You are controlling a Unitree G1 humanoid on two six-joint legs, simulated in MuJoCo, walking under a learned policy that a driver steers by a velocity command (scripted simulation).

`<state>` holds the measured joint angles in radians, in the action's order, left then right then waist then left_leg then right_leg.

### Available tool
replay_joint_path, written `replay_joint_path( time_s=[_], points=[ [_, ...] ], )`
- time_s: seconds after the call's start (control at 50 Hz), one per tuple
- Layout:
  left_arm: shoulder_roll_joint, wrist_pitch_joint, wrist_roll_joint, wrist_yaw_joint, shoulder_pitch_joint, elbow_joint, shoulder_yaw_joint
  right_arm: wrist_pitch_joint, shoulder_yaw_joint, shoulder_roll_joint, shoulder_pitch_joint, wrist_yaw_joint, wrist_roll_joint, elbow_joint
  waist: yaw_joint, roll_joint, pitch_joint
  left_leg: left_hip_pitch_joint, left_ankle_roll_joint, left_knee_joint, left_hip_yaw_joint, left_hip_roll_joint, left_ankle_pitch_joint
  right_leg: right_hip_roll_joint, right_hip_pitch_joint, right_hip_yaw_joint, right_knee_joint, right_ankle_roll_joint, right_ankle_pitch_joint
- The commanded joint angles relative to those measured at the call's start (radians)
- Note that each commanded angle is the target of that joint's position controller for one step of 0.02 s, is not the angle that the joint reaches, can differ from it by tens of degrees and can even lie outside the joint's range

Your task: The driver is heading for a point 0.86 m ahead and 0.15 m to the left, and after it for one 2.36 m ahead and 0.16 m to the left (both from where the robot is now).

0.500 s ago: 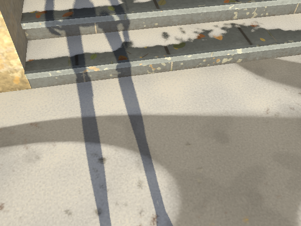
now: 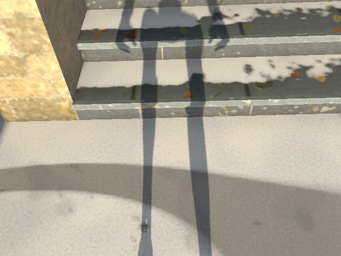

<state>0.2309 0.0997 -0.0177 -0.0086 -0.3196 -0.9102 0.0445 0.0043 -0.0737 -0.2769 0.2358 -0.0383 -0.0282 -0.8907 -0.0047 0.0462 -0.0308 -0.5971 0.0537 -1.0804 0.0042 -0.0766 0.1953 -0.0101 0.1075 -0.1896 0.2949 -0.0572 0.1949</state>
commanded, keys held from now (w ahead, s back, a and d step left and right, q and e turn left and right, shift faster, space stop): w+q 0.40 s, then w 0.60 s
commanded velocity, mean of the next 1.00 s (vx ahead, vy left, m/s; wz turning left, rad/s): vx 0.50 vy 0.00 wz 0.35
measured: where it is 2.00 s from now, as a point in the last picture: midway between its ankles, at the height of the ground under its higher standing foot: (137, 157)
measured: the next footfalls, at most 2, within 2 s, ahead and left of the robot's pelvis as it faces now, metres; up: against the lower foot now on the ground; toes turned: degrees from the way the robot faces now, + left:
left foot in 0.28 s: +0.29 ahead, +0.12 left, +0.00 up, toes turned +15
right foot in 0.84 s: +0.65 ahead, +0.07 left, +0.00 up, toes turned +18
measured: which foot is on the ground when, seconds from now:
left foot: up 0.00-0.26, down 0.28-0.84, up 0.86-1.00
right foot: down 0.00-0.30, up 0.32-0.82, down 0.84-1.00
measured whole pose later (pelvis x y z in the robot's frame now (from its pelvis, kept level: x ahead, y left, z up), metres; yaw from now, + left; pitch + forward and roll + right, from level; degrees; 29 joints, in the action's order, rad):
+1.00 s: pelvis +0.55 +0.11 -0.01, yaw +21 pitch +0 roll +0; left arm 0.25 0.07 -0.02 0.01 -0.24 -0.87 0.05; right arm 0.06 -0.04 -0.26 0.31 -0.01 -0.03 -0.92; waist 0.02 0.03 -0.05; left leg -0.36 0.08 -1.13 0.03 0.02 0.31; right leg -0.05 0.25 -0.08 0.42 -0.08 0.16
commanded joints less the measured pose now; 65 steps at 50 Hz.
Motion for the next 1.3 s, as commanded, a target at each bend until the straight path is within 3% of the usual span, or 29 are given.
replay_joint_path(
  time_s=[0.02, 0.1, 0.18, 0.22, 0.26, 0.28, 0.3, 0.32, 0.34, 0.36, 0.38, 0.4, 0.44, 0.5, 0.6, 0.72, 0.78, 0.82, 0.84, 0.86, 0.88, 0.9, 0.92, 0.96, 1.0, 1.06, 1.1, 1.2, 1.3],
  points=[
    [0.092, 0.018, -0.001, -0.002, -0.018, 0.031, 0.019, -0.002, 0.005, -0.002, -0.04, -0.015, -0.002, 0.07, 0.012, -0.12, -0.036, -0.104, -0.016, 0.065, 0.004, -0.031, -0.109, 0.265, -0.016, 0.111, -0.168, -0.085, -0.239],
    [0.113, 0.016, -0.001, -0.006, -0.048, 0.013, 0.024, 0.004, 0.023, 0.016, -0.181, -0.03, -0.005, 0.125, -0.017, -0.12, -0.064, -0.047, -0.003, 0.306, -0.067, -0.013, -0.207, 0.261, -0.042, 0.017, -0.16, -0.077, -0.306],
    [0.141, -0.002, -0.003, -0.015, -0.098, -0.014, 0.033, 0.005, 0.023, -0.002, -0.247, -0.035, -0.012, 0.163, -0.029, -0.117, -0.073, -0.013, 0.05, 0.42, -0.125, 0.02, -0.113, 0.295, -0.167, -0.037, -0.09, -0.064, -0.476],
    [0.166, -0.016, -0.006, -0.02, -0.093, -0.017, 0.039, 0.004, 0.014, -0.018, -0.209, -0.028, -0.014, 0.159, -0.004, -0.139, -0.035, 0.072, 0.09, 0.443, -0.163, 0.079, -0.007, 0.299, -0.216, -0.071, 0.036, -0.052, -0.772],
    [0.197, -0.038, -0.006, -0.019, -0.085, -0.014, 0.048, 0.013, -0.007, -0.051, -0.042, -0.014, -0.014, 0.115, 0.067, -0.14, 0.069, 0.263, 0.14, 0.493, -0.175, 0.156, 0.073, 0.295, -0.21, -0.087, 0.323, -0.045, -0.908],
    [0.196, -0.044, -0.005, -0.015, -0.071, 0.0, 0.047, 0.023, -0.03, -0.092, 0.121, 0.001, -0.023, 0.063, 0.142, -0.083, 0.159, 0.496, 0.177, 0.577, -0.121, 0.157, 0.045, 0.273, -0.08, -0.102, 0.576, -0.013, -0.742],
    [0.104, -0.04, 0.011, -0.005, -0.092, 0.059, 0.026, 0.023, -0.065, -0.214, 0.192, 0.017, -0.031, 0.057, 0.136, 0.099, 0.263, 0.799, 0.277, 0.615, 0.283, -0.117, 0.164, 0.178, 0.286, -0.101, 0.927, 0.04, -0.168],
    [0.118, -0.027, 0.004, 0.009, -0.029, 0.122, 0.032, 0.012, -0.076, -0.275, 0.165, 0.019, 0.003, 0.081, 0.105, 0.15, 0.321, 0.901, 0.376, 0.783, 0.755, -0.274, 0.081, -0.008, 0.552, 0.091, 1.151, 0.08, 0.363],
    [0.14, -0.019, -0.002, 0.013, 0.086, 0.146, 0.034, 0.003, -0.07, -0.25, 0.15, 0.026, 0.012, 0.072, 0.119, 0.01, 0.201, 0.84, 0.343, 0.806, 0.61, -0.246, 0.015, 0.058, 0.658, 0.203, 1.149, 0.069, 0.269],
    [0.119, -0.007, 0.008, 0.014, 0.085, 0.145, 0.024, 0.006, -0.057, -0.197, 0.103, 0.032, 0.019, 0.067, 0.081, -0.023, 0.092, 0.703, 0.31, 0.811, 0.481, -0.221, -0.076, 0.099, 0.643, 0.202, 1.069, 0.061, 0.173],
    [0.115, -0.006, 0.004, 0.011, 0.059, 0.126, 0.025, 0.012, -0.044, -0.149, 0.053, 0.036, 0.02, 0.072, 0.031, -0.064, 0.035, 0.588, 0.262, 0.823, 0.387, -0.161, -0.178, 0.131, 0.578, 0.207, 0.969, 0.059, 0.135],
    [0.116, -0.02, -0.016, 0.01, 0.041, 0.123, 0.026, 0.02, -0.034, -0.12, 0.018, 0.04, 0.029, 0.075, -0.005, -0.057, 0.019, 0.51, 0.239, 0.834, 0.321, -0.112, -0.254, 0.144, 0.515, 0.213, 0.914, 0.069, 0.126],
    [0.102, -0.056, -0.033, 0.018, -0.002, 0.106, 0.023, 0.044, -0.021, -0.092, 0.013, 0.037, 0.03, 0.08, -0.031, -0.04, 0.052, 0.462, 0.228, 0.848, 0.251, -0.074, -0.354, 0.146, 0.439, 0.202, 0.862, 0.085, 0.109],
    [0.085, -0.074, -0.029, 0.028, 0.06, 0.125, 0.019, 0.063, -0.022, -0.113, 0.082, 0.032, 0.028, 0.054, -0.015, -0.023, 0.026, 0.45, 0.209, 0.892, 0.206, -0.05, -0.373, 0.147, 0.48, 0.179, 0.753, 0.097, 0.013],
    [0.091, -0.074, -0.02, 0.034, 0.231, 0.172, 0.016, 0.068, -0.013, -0.108, 0.184, 0.034, 0.028, 0.021, 0.05, 0.004, -0.015, 0.571, 0.151, 0.914, 0.194, -0.05, -0.39, 0.136, 0.591, 0.173, 0.539, 0.09, -0.158],
    [0.084, -0.058, -0.011, 0.044, 0.386, 0.228, 0.002, 0.071, -0.002, -0.108, 0.258, 0.049, 0.012, -0.016, 0.096, 0.015, -0.058, 0.695, 0.149, 0.888, 0.181, -0.082, -0.481, 0.079, 0.585, 0.137, 0.337, 0.044, -0.189],
    [0.101, -0.047, -0.007, 0.041, 0.328, 0.223, 0.007, 0.075, -0.002, -0.129, 0.223, 0.059, 0.007, -0.026, 0.043, 0.026, -0.054, 0.709, 0.125, 0.826, 0.164, -0.107, -0.68, 0.036, 0.448, 0.131, 0.254, -0.007, -0.105],
    [0.135, -0.039, -0.003, 0.02, 0.127, 0.16, 0.025, 0.077, -0.005, -0.15, 0.194, 0.058, 0.001, -0.03, -0.045, 0.028, 0.05, 0.7, 0.098, 0.609, 0.134, -0.08, -0.932, -0.034, 0.199, 0.107, 0.211, -0.046, -0.035],
    [0.159, -0.03, -0.013, 0.007, -0.036, 0.112, 0.037, 0.079, -0.002, -0.144, 0.179, 0.054, 0.006, -0.028, -0.124, -0.005, 0.142, 0.599, 0.083, 0.401, 0.101, -0.041, -0.834, 0.006, -0.03, 0.144, 0.165, -0.077, -0.07],
    [0.252, -0.025, -0.041, -0.008, -0.182, 0.094, 0.059, 0.084, 0.018, -0.075, 0.216, 0.047, 0.028, 0.006, -0.145, -0.143, 0.281, 0.358, 0.055, 0.075, 0.053, 0.048, -0.464, 0.258, -0.306, 0.459, 0.148, -0.15, 0.057],
    [0.301, -0.031, -0.038, 0.006, -0.175, 0.076, 0.073, 0.081, 0.02, -0.035, 0.322, 0.043, 0.042, -0.008, -0.078, -0.326, 0.333, 0.085, 0.033, -0.196, 0.047, 0.226, 0.335, 0.446, -0.425, 0.9, 0.014, -0.267, 0.033],
    [0.215, -0.038, -0.003, 0.016, -0.071, 0.086, 0.055, 0.075, 0.009, -0.103, 0.234, 0.047, 0.009, -0.01, -0.05, -0.143, 0.19, 0.012, 0.053, -0.238, 0.127, 0.144, 0.261, 0.388, -0.29, 0.849, -0.023, -0.231, 0.145],
    [0.153, -0.036, 0.006, 0.021, 0.024, 0.101, 0.039, 0.077, 0.01, -0.098, 0.165, 0.038, 0.009, 0.006, -0.025, -0.082, 0.071, 0.015, 0.05, -0.191, 0.111, 0.097, 0.166, 0.352, -0.138, 0.68, -0.048, -0.207, 0.124],
    [0.1, -0.024, 0.003, 0.021, 0.061, 0.083, 0.021, 0.066, 0.016, -0.072, 0.126, 0.026, -0.003, 0.012, 0.01, -0.09, -0.002, 0.066, 0.036, -0.092, 0.08, 0.039, 0.102, 0.261, 0.003, 0.497, -0.1, -0.157, -0.036],
    [0.079, -0.01, 0.009, 0.023, 0.034, 0.045, 0.009, 0.049, 0.023, -0.048, 0.138, 0.011, -0.01, 0.005, 0.033, -0.131, 0.001, 0.102, 0.009, -0.062, 0.052, 0.022, 0.064, 0.219, 0.051, 0.416, -0.135, -0.14, -0.135],
    [0.119, 0.005, 0.02, 0.027, -0.022, 0.004, 0.016, 0.046, 0.029, -0.032, 0.055, 0.002, -0.011, 0.028, 0.031, -0.117, -0.019, 0.015, -0.02, 0.006, 0.013, -0.016, -0.002, 0.215, 0.037, 0.345, -0.185, -0.156, -0.215],
    [0.115, 0.006, 0.022, 0.028, -0.065, -0.021, 0.014, 0.05, 0.031, -0.034, -0.055, 0.002, -0.012, 0.064, 0.01, -0.099, -0.045, -0.036, -0.045, 0.117, -0.014, -0.033, -0.069, 0.189, 0.025, 0.326, -0.204, -0.159, -0.253],
    [0.147, 0.007, 0.011, 0.018, -0.101, -0.045, 0.026, 0.071, 0.04, -0.015, -0.248, 0.006, 0.003, 0.117, -0.042, -0.104, -0.043, 0.051, -0.084, 0.455, -0.048, 0.013, -0.196, 0.147, 0.006, 0.303, -0.168, -0.14, -0.315],
    [0.168, 0.001, 0.003, 0.008, -0.074, -0.05, 0.045, 0.086, 0.029, -0.066, -0.228, 0.035, 0.012, 0.123, -0.011, -0.122, -0.003, 0.189, -0.06, 0.598, -0.001, 0.028, -0.12, 0.19, -0.071, 0.38, -0.03, -0.114, -0.433]
  ],
)
Keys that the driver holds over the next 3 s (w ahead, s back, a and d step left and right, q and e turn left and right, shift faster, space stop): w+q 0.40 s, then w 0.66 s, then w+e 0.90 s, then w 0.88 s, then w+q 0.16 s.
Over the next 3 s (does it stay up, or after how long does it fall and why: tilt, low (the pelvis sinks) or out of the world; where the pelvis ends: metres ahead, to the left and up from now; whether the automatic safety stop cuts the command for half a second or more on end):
stays up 1.54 0.07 0.21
